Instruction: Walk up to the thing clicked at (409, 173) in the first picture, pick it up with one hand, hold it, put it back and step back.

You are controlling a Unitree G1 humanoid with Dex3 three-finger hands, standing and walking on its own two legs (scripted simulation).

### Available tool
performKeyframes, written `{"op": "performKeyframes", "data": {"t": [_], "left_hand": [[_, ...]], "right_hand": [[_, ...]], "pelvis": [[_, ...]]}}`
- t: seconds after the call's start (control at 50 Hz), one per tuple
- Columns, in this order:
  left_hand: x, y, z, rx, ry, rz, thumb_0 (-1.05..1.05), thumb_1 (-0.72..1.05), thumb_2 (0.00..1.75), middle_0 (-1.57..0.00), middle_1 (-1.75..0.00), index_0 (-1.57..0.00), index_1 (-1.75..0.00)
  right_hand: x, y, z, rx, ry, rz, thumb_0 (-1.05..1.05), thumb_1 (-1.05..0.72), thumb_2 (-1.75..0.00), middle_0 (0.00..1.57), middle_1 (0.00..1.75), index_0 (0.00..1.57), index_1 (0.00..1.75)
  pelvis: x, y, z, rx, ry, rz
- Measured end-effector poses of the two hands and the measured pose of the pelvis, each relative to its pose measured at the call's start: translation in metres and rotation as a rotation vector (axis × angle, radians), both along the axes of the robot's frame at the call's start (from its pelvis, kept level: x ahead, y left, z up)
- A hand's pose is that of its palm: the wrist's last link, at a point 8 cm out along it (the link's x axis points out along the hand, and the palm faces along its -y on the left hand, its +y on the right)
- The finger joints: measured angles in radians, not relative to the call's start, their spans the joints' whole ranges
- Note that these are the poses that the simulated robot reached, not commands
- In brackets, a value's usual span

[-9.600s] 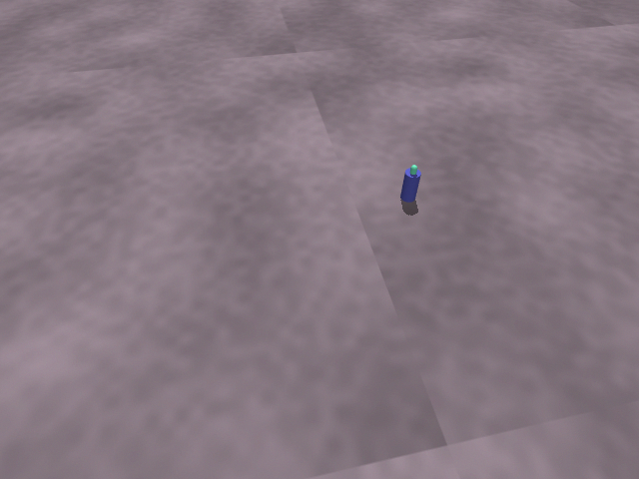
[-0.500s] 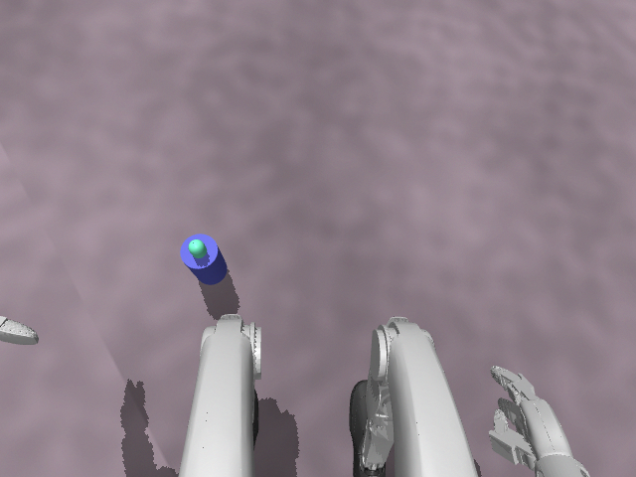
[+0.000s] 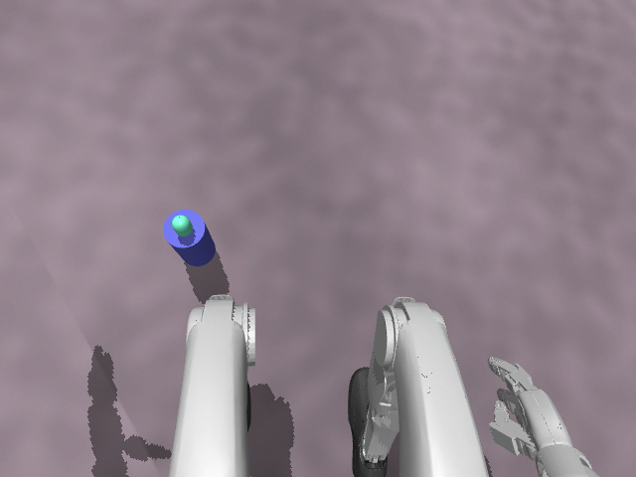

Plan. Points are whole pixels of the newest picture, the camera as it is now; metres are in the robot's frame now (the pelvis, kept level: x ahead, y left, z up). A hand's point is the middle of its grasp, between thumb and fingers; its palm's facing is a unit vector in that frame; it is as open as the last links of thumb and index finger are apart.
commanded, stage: go down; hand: left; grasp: from the side
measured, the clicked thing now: (189, 237) +0.46 +0.24 -0.32
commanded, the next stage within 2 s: approach in 1.00 s
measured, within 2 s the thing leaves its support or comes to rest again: neither
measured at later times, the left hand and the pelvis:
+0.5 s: hand out of the picture +0.36 +0.41 -0.03, palm faces +0.21 -0.97 -0.14, open 17.3 cm; pelvis -0.01 +0.00 -0.03, yaw -1 degrees
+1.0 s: hand out of the picture +0.37 +0.42 -0.04, palm faces +0.21 -0.97 -0.12, open 17.3 cm; pelvis -0.01 +0.00 -0.05, yaw -1 degrees
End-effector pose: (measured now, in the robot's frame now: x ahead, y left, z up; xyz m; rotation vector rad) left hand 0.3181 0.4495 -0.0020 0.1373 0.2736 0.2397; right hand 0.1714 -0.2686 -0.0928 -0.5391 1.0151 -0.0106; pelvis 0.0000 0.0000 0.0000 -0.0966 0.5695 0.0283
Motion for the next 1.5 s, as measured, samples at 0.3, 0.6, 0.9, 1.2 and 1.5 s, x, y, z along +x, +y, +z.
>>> {"op": "performKeyframes", "data": {"t": [0.3, 0.6, 0.9, 1.2, 1.5], "left_hand": [[0.007, 0.006, -0.011, -0.010, -0.041, -0.008, -0.02, -0.49, 0.10, -0.04, -0.10, -0.04, -0.09], [0.011, 0.013, -0.019, -0.021, -0.064, -0.015, -0.02, -0.50, 0.10, -0.04, -0.09, -0.04, -0.09], [0.016, 0.018, -0.029, -0.024, -0.093, -0.016, -0.02, -0.50, 0.10, -0.04, -0.09, -0.04, -0.09], [0.018, 0.018, -0.031, -0.035, -0.137, -0.026, -0.02, -0.52, 0.10, -0.05, -0.09, -0.04, -0.10], [0.034, -0.023, -0.139, -0.151, -0.164, -0.054, -0.02, -0.57, 0.06, -0.07, -0.09, -0.05, -0.11]], "right_hand": [[-0.015, -0.003, -0.020, -0.007, 0.023, 0.006, 0.00, -0.92, -0.90, 0.21, 0.30, 0.21, 0.30], [-0.023, -0.002, -0.023, -0.025, 0.033, 0.000, 0.00, -0.92, -0.90, 0.21, 0.30, 0.21, 0.30], [-0.020, -0.002, -0.033, -0.030, 0.049, 0.021, 0.00, -0.92, -0.90, 0.21, 0.30, 0.21, 0.30], [-0.018, -0.002, -0.038, -0.036, 0.050, 0.021, 0.00, -0.92, -0.90, 0.21, 0.30, 0.21, 0.30], [-0.021, -0.002, -0.059, -0.094, 0.084, 0.133, 0.00, -0.91, -0.90, 0.21, 0.30, 0.21, 0.30]], "pelvis": [[-0.006, 0.000, -0.023, -0.004, -0.018, -0.007], [-0.007, 0.004, -0.032, -0.015, -0.023, -0.006], [-0.006, 0.004, -0.042, -0.020, -0.021, -0.007], [-0.005, 0.005, -0.048, -0.024, -0.025, -0.009], [-0.010, 0.004, -0.086, -0.047, -0.101, -0.040]]}}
